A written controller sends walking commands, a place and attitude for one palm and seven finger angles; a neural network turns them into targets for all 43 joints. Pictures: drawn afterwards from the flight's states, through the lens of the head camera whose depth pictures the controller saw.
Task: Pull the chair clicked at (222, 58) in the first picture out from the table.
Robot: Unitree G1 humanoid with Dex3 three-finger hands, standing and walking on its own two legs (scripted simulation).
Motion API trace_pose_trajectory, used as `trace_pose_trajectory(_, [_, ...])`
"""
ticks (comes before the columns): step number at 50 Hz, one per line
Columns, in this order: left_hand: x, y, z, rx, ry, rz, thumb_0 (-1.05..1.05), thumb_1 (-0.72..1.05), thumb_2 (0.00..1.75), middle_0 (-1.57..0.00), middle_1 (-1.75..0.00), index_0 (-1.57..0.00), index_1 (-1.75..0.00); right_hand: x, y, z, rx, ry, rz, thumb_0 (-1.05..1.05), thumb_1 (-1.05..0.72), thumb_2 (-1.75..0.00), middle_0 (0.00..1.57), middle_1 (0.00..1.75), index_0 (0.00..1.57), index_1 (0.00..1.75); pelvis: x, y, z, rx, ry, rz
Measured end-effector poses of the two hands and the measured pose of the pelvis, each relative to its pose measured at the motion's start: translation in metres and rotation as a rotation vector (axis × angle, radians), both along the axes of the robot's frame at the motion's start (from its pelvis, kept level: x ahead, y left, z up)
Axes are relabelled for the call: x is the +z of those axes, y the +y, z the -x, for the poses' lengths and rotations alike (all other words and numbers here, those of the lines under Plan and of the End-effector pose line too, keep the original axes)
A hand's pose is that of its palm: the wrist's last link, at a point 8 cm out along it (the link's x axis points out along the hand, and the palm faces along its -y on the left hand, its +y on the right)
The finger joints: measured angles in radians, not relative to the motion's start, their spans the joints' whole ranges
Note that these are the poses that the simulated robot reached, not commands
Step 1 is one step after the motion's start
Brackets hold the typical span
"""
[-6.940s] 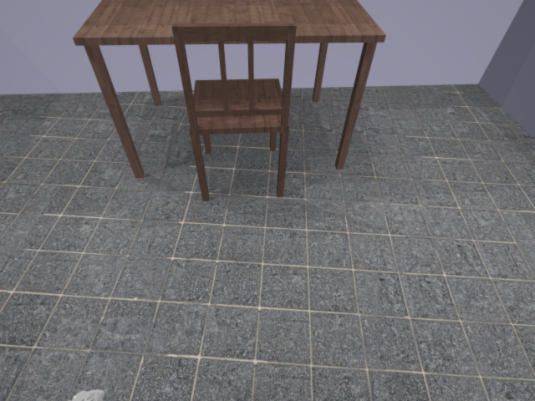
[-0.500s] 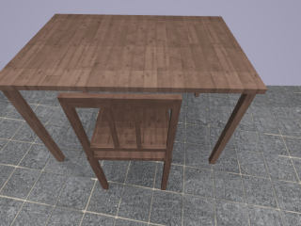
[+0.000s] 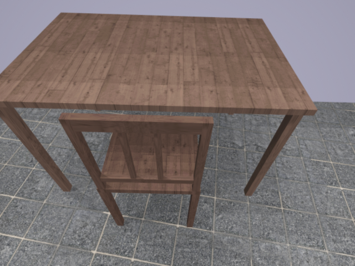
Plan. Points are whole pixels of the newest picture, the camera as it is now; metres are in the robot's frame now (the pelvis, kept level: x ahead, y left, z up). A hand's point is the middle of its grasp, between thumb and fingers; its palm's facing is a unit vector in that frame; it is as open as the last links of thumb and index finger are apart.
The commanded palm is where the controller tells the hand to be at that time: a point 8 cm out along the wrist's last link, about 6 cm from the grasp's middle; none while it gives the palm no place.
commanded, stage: come to a stop and stand still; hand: left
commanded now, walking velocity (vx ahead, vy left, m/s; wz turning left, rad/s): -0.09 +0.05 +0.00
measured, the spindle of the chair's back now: (128, 156) +0.45 +0.19 -0.11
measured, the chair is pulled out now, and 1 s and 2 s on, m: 0.00 0.00 0.00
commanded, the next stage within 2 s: look again from close up in 0.80 s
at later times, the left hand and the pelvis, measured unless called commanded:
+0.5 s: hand out of the picture +0.00 +0.20 -0.17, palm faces +0.02 -0.98 -0.22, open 7.4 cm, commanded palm none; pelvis -0.05 +0.01 +0.00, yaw +0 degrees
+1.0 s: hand out of the picture -0.09 +0.17 -0.17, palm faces +0.04 -0.99 -0.16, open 7.4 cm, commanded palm none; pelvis -0.05 +0.01 +0.00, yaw +1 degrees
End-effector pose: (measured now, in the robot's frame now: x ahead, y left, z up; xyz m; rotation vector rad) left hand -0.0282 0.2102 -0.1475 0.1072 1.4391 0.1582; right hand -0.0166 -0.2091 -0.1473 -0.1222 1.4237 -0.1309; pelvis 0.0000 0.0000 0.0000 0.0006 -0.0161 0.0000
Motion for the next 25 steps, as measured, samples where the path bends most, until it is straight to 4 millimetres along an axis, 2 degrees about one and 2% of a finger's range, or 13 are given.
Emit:
trace_pose_trajectory(5, [0.002, -0.003, -0.01, 0.0, -0.016, -0.005, 0.01, 0.91, 0.9, -0.2, -0.3, -0.2, -0.3, 0.001, -0.002, -0.006, -0.007, 0.004, 0.007, 0.01, -0.92, -0.9, 0.2, 0.3, 0.19, 0.3, 0.001, -0.002, -0.002, 0.0, 0.008, -0.002])
trace_pose_trajectory(12, [0.004, 0.008, -0.02, -0.01, -0.052, -0.041, 0.01, 0.92, 0.9, -0.2, -0.3, -0.2, -0.3, 0.001, -0.011, -0.011, -0.007, -0.027, 0.022, 0.01, -0.92, -0.9, 0.2, 0.3, 0.19, 0.3, 0.001, -0.002, 0.006, -0.004, 0.005, -0.008])
trace_pose_trajectory(18, [0.002, 0.023, -0.023, -0.044, -0.123, -0.065, 0.01, 0.91, 0.9, -0.2, -0.3, -0.2, -0.3, 0.005, -0.019, -0.022, -0.004, -0.143, 0.05, 0.01, -0.92, -0.9, 0.2, 0.3, 0.19, 0.3, -0.004, 0.004, 0.024, 0.008, -0.007, 0.002])
trace_pose_trajectory(25, [0.006, 0.034, -0.018, -0.057, -0.189, -0.058, 0.01, 0.91, 0.9, -0.2, -0.3, -0.2, -0.3, 0.01, -0.009, -0.019, 0.037, -0.215, 0.042, 0.01, -0.92, -0.9, 0.2, 0.3, 0.19, 0.3, -0.002, 0.013, 0.045, 0.008, -0.03, 0.003])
